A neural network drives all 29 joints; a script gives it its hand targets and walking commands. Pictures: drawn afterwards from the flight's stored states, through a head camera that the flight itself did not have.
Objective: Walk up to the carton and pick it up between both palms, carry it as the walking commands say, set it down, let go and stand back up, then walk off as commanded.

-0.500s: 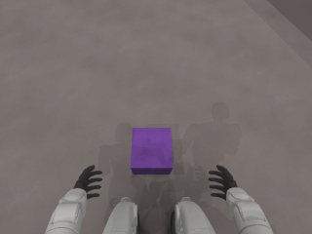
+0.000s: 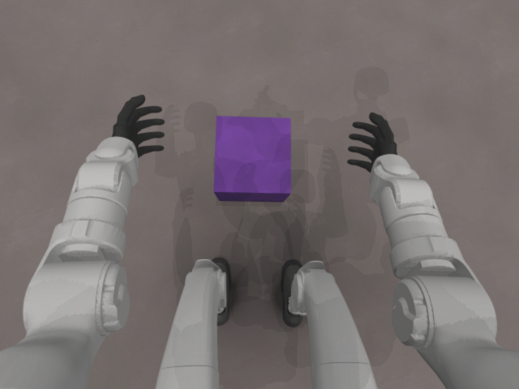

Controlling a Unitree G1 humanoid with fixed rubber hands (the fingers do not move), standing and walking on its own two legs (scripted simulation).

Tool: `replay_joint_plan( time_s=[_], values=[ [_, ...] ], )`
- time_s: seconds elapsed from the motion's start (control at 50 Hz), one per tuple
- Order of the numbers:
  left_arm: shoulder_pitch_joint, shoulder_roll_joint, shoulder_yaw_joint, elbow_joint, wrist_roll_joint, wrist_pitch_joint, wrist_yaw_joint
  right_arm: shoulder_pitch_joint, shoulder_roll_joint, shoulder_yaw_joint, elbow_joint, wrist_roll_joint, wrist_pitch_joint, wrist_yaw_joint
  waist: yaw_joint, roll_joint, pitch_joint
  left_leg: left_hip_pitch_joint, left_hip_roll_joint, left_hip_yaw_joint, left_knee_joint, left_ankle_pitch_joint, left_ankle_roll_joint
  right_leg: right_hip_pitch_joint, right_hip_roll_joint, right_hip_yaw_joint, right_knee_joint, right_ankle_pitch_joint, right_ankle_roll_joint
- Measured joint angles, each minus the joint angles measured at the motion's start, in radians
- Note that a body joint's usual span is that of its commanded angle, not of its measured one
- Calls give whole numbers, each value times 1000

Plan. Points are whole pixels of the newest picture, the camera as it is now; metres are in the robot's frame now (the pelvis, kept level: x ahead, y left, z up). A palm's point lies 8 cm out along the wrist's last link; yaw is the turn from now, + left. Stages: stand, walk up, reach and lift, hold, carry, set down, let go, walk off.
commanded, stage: reach and lift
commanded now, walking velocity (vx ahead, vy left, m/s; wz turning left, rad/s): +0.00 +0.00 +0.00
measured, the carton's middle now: (252, 162) +0.55 +0.01 -0.57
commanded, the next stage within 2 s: none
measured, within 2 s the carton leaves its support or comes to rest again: neither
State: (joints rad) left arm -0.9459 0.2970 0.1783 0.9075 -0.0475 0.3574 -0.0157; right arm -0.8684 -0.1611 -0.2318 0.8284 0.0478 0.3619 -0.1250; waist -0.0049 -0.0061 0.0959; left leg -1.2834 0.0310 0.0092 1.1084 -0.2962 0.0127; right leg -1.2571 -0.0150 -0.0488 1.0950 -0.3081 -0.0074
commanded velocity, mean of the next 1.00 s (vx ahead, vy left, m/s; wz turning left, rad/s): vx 0.00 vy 0.00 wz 0.00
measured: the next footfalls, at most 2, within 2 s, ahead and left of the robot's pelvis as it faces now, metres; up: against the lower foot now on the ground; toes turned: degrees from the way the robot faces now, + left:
none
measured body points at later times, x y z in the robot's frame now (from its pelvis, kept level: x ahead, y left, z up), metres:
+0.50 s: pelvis +0.02 +0.01 +0.00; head +0.39 +0.01 +0.24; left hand +0.57 +0.21 -0.15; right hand +0.55 -0.19 -0.16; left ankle +0.11 +0.12 -0.63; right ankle +0.10 -0.12 -0.63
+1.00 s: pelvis -0.03 +0.00 -0.17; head +0.33 +0.01 +0.08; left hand +0.55 +0.21 -0.30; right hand +0.53 -0.18 -0.31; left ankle +0.11 +0.12 -0.63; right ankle +0.10 -0.13 -0.63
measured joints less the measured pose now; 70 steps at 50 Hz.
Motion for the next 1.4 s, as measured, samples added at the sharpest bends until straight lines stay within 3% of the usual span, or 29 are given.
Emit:
replay_joint_plan(
  time_s=[0.12,0.32,0.5,0.6,0.74,0.88,1.02,1.12,1.26,1.4],
  values=[
    [-112,20,27,7,-22,-73,32,-109,-52,-18,14,19,-79,7,-1,12,2,-107,-7,15,16,1,12,-110,-7,16,18,3,12],
    [-267,91,33,-25,-64,-141,35,-282,-140,-15,0,67,-151,43,-4,11,88,-157,-13,35,3,-7,25,-167,-13,36,11,-5,24],
    [-336,78,66,-218,-35,-152,32,-346,-149,-39,-183,48,-172,57,-4,30,447,12,-20,9,-9,-21,13,11,7,51,-5,-23,33],
    [-314,60,88,-181,-18,-165,36,-296,-125,-41,-179,57,-180,35,-6,18,427,-45,-32,-16,62,-45,-2,-51,18,63,76,-50,32],
    [-389,116,69,-51,-27,-187,23,-365,-121,9,-98,91,-176,-17,-16,-1,420,-177,-41,-33,261,-103,-18,-181,17,53,284,-124,23],
    [-494,165,-23,18,-101,-138,58,-472,-138,18,-28,110,-133,-54,-19,17,430,-376,-50,-58,517,-148,-26,-365,14,29,530,-175,19],
    [-553,199,-84,18,-173,-69,105,-511,-181,84,-49,198,-60,-86,-18,8,430,-551,-47,-56,710,-167,-20,-536,22,32,718,-191,27],
    [-588,213,-107,63,-191,-60,114,-553,-202,114,9,217,-54,-80,-15,0,428,-625,-43,-51,791,-173,-13,-609,28,38,795,-195,35],
    [-633,202,-136,157,-197,-123,105,-603,-204,114,128,214,-129,-54,-7,-1,427,-708,-45,-45,873,-185,-4,-687,29,45,874,-209,48],
    [-617,169,-145,172,-180,-171,113,-594,-191,91,196,203,-195,-42,4,-3,427,-773,-47,-44,956,-216,-1,-745,28,46,954,-244,55]
  ],
)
